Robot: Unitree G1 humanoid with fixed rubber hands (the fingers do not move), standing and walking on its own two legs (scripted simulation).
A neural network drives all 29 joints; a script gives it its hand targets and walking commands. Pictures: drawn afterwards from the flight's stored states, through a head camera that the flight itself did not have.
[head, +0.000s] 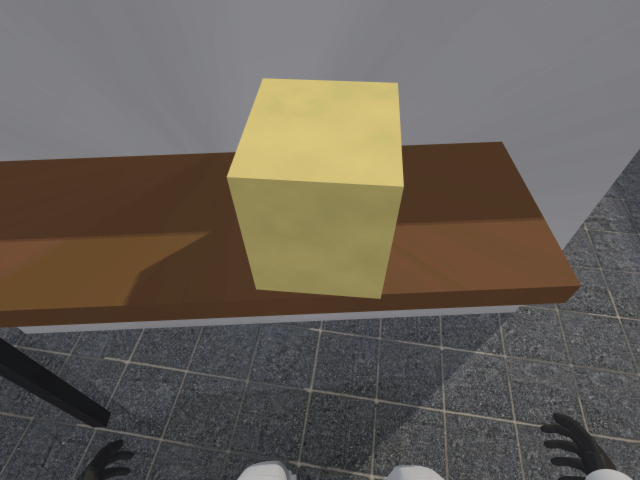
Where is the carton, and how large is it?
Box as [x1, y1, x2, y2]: [227, 78, 403, 298]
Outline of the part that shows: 263,78 227,175 231,195 256,288 380,298 403,188 397,83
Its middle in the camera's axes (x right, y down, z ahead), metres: +0.01 -0.07 +0.55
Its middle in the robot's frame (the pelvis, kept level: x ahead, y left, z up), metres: +0.46 +0.02 +0.09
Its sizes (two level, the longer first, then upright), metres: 0.201 0.182 0.218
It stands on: a table, 0.73 m high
